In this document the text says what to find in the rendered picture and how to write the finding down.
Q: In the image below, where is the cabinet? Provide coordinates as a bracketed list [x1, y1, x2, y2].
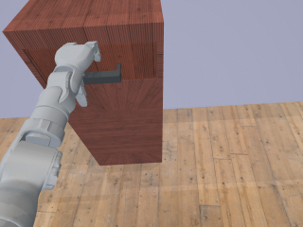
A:
[2, 0, 164, 166]

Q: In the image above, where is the left robot forearm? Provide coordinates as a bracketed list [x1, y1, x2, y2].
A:
[0, 63, 83, 182]

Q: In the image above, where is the handle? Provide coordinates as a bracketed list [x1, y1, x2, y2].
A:
[82, 62, 122, 85]

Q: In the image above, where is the robot left hand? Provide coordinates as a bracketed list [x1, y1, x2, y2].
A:
[54, 41, 101, 107]

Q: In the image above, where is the drawer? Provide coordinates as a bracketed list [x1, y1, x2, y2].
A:
[25, 42, 156, 83]

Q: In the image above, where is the left robot upper arm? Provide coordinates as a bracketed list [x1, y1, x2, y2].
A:
[0, 140, 62, 227]

